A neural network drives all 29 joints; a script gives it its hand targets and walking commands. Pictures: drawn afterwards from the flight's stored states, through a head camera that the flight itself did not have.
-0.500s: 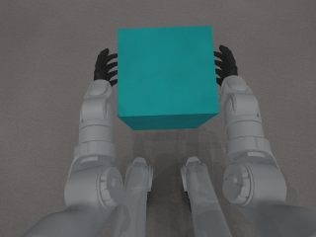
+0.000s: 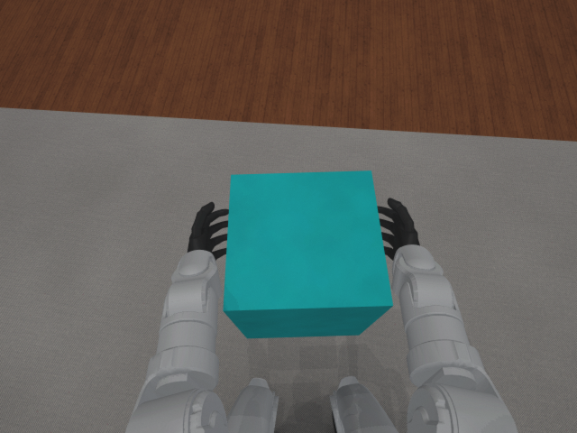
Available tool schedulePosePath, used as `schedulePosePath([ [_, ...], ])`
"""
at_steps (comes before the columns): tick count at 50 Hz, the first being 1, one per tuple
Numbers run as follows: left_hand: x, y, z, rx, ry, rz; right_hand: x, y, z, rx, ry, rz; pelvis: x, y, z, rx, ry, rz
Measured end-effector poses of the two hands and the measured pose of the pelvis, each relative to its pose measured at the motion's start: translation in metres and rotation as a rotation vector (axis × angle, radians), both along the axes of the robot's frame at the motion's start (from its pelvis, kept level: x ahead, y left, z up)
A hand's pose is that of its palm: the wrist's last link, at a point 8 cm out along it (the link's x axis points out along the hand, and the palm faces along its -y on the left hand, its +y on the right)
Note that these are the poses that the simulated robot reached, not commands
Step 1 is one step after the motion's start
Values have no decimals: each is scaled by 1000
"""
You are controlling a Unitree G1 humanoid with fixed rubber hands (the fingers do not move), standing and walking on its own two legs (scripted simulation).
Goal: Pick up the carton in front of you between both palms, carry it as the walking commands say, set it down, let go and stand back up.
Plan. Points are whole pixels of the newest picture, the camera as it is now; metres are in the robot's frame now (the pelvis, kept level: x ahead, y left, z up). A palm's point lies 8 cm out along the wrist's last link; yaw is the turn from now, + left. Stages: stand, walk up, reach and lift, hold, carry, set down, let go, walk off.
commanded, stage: reach and lift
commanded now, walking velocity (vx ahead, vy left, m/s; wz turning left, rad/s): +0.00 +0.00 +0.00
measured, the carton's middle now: (302, 264) +0.37 +0.00 -0.10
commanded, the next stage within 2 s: hold in 1.42 s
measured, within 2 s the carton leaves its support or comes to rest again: neither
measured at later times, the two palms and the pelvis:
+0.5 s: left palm (171, 247) +0.32 +0.15 +0.10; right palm (439, 241) +0.32 -0.15 +0.10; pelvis +0.03 +0.00 +0.07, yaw +0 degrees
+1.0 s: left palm (171, 240) +0.32 +0.15 +0.10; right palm (442, 235) +0.32 -0.15 +0.10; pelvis +0.03 +0.00 +0.08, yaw +0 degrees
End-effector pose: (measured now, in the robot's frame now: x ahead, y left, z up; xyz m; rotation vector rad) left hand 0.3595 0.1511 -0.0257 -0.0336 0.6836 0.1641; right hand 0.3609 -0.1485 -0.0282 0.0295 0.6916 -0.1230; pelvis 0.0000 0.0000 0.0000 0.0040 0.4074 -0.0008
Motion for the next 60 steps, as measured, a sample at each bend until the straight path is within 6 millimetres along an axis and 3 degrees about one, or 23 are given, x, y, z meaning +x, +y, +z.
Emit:
schedulePosePath([
  [12,-20,1,71,5,-4,-11,-22,0,71,-11,-4,1,23,-1,51,-1,-210,3],
  [22,-37,1,118,39,-24,-42,-39,1,120,-39,-26,16,34,1,73,-5,-387,4],
  [30,-46,2,118,33,19,-44,-48,1,122,-46,18,20,23,2,73,-5,-451,3],
  [37,-43,1,124,32,-6,-40,-47,1,125,-32,-7,9,18,2,73,-5,-452,0],
  [60,-36,0,134,57,2,-54,-38,-1,136,-65,-1,36,38,-2,79,-3,-471,4],
])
